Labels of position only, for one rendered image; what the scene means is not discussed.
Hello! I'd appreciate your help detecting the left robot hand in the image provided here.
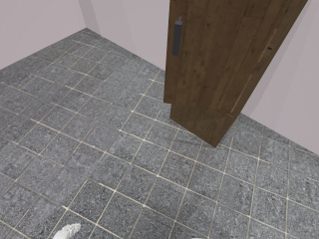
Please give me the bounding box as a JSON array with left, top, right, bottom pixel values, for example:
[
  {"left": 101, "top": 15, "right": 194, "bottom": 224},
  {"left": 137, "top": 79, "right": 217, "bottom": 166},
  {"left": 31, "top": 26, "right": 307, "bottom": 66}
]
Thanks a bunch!
[{"left": 53, "top": 223, "right": 81, "bottom": 239}]

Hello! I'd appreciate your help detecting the cupboard door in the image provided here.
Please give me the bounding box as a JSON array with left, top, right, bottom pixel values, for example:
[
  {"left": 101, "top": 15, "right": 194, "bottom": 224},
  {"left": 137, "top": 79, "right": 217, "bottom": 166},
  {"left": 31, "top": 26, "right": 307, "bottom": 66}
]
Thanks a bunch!
[{"left": 163, "top": 0, "right": 290, "bottom": 114}]

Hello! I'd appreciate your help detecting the handle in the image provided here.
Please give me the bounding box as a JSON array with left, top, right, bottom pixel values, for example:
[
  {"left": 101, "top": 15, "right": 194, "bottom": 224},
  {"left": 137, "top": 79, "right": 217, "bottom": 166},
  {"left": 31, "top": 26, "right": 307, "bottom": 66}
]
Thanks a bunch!
[{"left": 171, "top": 16, "right": 182, "bottom": 56}]

